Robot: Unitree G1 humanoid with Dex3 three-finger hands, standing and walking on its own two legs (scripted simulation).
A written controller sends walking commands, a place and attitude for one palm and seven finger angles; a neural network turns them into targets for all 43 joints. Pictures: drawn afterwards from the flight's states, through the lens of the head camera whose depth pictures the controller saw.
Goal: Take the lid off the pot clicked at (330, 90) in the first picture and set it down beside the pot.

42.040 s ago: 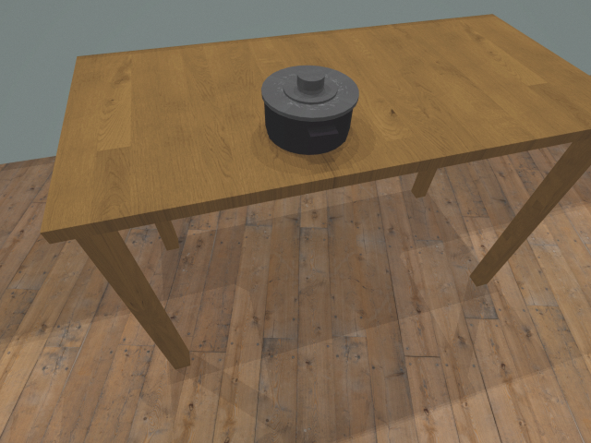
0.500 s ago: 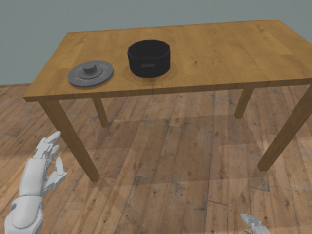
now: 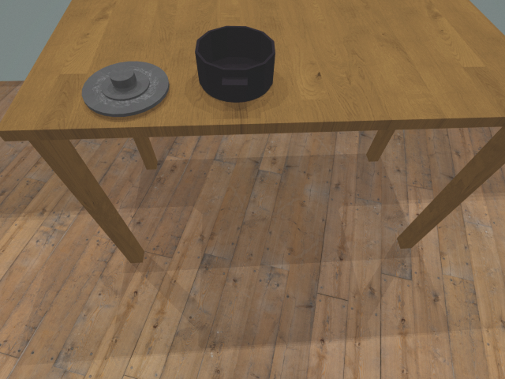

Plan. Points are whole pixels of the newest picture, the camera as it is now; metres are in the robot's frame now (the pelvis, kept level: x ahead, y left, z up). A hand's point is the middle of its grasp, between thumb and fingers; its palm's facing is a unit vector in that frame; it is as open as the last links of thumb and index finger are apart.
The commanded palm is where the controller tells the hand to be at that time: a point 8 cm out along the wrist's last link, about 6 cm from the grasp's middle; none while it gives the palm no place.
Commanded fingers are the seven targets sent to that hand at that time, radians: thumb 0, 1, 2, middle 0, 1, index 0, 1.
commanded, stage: stop stepping back and stand still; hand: left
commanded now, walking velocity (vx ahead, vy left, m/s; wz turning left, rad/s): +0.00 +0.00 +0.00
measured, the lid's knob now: (123, 77) +0.68 +0.31 +0.05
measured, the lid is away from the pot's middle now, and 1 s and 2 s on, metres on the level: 0.25 0.25 0.25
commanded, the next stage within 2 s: let the arm hang, fingers relaxed in 0.20 s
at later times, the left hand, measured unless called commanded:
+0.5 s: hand out of the picture +0.09 +0.17 -0.17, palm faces -0.03 -0.98 -0.20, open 7.3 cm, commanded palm none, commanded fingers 0.00 0.90 0.90 -0.20 -0.30 -0.20 -0.30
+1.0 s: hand out of the picture +0.04 +0.17 -0.18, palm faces -0.03 -0.98 -0.20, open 7.3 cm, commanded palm none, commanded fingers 0.00 0.90 0.90 -0.20 -0.30 -0.20 -0.30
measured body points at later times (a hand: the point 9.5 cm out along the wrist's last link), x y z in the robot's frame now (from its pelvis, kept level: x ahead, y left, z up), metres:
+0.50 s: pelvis +0.02 -0.01 +0.00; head +0.05 +0.00 +0.45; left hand +0.09 +0.22 -0.16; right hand +0.02 -0.23 -0.16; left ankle -0.01 +0.09 -0.74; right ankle -0.03 -0.13 -0.74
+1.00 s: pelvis +0.01 +0.00 +0.00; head +0.05 +0.01 +0.45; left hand +0.05 +0.23 -0.16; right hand +0.00 -0.22 -0.16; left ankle -0.01 +0.09 -0.74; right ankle -0.03 -0.13 -0.74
